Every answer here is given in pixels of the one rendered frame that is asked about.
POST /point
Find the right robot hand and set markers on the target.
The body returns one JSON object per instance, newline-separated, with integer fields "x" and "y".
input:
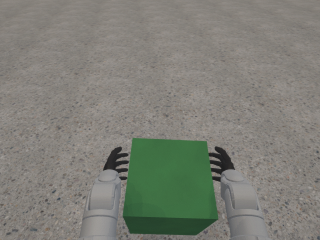
{"x": 224, "y": 163}

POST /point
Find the left robot hand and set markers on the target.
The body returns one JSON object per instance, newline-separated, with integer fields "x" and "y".
{"x": 111, "y": 163}

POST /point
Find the robot left forearm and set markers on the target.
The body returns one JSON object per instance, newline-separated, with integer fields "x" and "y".
{"x": 101, "y": 211}

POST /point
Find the carton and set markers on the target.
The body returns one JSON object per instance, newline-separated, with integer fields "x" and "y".
{"x": 169, "y": 188}

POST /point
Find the robot right forearm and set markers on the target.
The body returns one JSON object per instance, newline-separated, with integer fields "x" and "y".
{"x": 243, "y": 209}

